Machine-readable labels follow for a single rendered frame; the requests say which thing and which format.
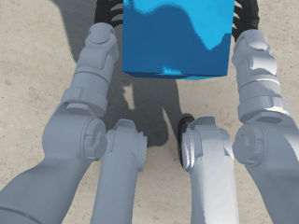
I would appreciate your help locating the carton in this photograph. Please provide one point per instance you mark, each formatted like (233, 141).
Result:
(176, 39)

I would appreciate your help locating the robot left hand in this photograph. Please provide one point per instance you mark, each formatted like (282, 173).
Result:
(103, 13)

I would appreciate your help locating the robot right hand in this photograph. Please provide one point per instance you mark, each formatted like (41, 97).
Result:
(248, 17)

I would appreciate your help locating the robot left thigh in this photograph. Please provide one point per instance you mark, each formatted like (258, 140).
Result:
(115, 194)

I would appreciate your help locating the robot left forearm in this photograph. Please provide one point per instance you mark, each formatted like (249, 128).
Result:
(87, 94)

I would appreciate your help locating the robot right forearm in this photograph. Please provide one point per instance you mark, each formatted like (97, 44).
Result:
(257, 82)

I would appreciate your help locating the robot thigh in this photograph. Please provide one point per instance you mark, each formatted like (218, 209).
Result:
(115, 194)
(212, 172)

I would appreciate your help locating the left robot upper arm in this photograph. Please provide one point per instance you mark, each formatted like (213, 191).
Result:
(43, 194)

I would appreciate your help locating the robot right thigh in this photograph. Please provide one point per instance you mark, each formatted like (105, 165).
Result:
(212, 172)

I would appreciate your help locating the right robot upper arm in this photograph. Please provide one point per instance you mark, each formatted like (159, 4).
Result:
(270, 153)

